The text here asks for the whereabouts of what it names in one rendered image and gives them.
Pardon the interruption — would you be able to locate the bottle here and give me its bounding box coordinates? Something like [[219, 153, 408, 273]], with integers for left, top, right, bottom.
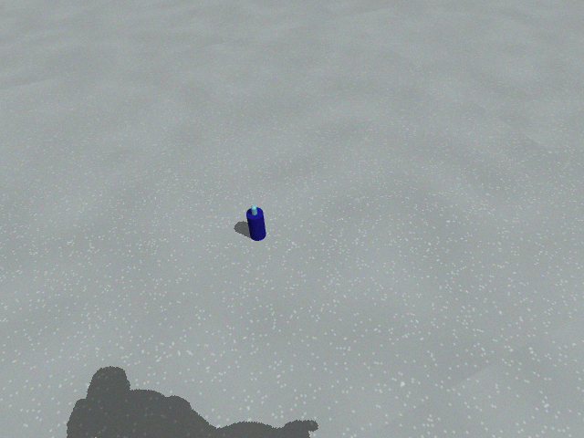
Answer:
[[246, 205, 266, 241]]

